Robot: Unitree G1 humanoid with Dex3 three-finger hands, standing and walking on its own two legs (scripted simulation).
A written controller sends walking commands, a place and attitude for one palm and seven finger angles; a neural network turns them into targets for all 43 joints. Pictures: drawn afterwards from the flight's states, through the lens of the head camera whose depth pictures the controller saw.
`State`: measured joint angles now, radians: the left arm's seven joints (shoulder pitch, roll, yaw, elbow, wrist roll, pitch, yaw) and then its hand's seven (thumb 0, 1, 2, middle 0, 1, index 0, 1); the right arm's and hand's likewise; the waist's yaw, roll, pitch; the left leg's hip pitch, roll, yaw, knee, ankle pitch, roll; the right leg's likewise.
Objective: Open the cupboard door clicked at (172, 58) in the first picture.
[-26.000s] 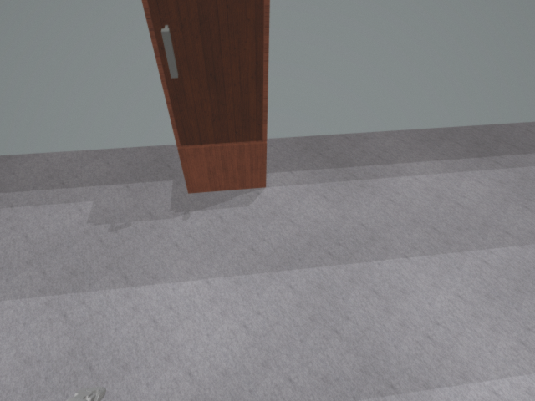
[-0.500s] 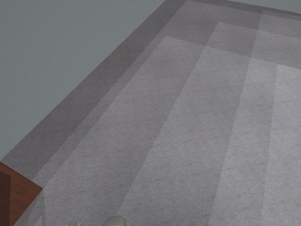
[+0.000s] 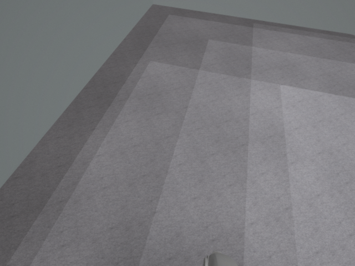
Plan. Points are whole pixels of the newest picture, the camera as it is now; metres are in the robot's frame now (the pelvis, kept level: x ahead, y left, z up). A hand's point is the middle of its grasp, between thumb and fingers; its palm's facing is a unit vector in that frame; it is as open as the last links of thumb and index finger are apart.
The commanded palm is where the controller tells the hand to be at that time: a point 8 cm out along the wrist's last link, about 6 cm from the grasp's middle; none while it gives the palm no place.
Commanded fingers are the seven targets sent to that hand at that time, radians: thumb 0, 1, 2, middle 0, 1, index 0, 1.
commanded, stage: walk to a spot facing it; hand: left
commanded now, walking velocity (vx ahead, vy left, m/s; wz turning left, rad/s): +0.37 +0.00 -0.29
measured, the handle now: out of the picture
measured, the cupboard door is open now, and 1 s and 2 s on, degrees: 50 50 50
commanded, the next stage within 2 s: turn to face it in 0.78 s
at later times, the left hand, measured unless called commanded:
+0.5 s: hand (137, 228) +0.24 +0.13 -0.17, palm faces -0.01 -0.98 -0.20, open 7.2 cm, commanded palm none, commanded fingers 0.00 0.90 0.90 -0.20 -0.30 -0.20 -0.30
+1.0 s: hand (157, 141) +0.55 +0.10 -0.17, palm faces -0.10 -0.96 -0.26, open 7.3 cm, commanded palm none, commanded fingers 0.00 0.90 0.90 -0.20 -0.30 -0.20 -0.30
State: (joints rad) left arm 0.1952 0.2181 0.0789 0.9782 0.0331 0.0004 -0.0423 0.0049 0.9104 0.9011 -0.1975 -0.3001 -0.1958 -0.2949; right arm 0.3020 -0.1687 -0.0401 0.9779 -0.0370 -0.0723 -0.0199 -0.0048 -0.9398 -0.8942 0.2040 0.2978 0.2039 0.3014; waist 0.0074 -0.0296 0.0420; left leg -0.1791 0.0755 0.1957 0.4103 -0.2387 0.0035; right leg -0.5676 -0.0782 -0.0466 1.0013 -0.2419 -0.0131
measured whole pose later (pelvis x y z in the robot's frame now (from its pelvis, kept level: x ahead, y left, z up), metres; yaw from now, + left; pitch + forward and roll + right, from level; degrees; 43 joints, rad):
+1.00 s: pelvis +0.45 -0.09 -0.02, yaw -7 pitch +0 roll +2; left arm 0.19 0.21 0.06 1.02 0.03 -0.04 -0.01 0.01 0.93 0.90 -0.20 -0.30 -0.20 -0.30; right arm 0.36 -0.17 -0.05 1.10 -0.02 -0.02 0.00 0.00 -0.93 -0.89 0.20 0.30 0.20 0.30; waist -0.02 0.00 0.04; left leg -0.19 0.09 0.17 0.61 -0.43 -0.03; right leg -0.40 -0.09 -0.11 0.62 -0.23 -0.02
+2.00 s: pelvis +0.62 -0.14 -0.02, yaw +30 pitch +2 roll +2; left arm 0.29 0.22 0.04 0.91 0.02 0.00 0.02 0.00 0.90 0.90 -0.21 -0.30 -0.20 -0.30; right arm 0.04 -0.24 -0.05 0.89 -0.02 0.06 0.04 0.01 -0.91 -0.90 0.20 0.30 0.20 0.30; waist 0.02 -0.05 0.13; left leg -0.33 0.00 0.13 0.61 -0.27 -0.02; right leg -0.20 -0.15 -0.28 0.65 -0.44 0.01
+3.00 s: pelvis +0.68 -0.15 -0.01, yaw +64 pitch +2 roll -1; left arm 0.14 0.26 0.07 0.88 0.01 0.06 0.01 0.00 0.91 0.90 -0.20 -0.30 -0.20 -0.30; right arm 0.16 -0.21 -0.05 0.91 -0.03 0.04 0.00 0.00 -0.91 -0.89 0.20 0.30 0.20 0.30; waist 0.00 -0.02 0.10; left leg -0.27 -0.01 -0.05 0.51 -0.27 0.01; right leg -0.46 -0.07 -0.01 0.91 -0.42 0.09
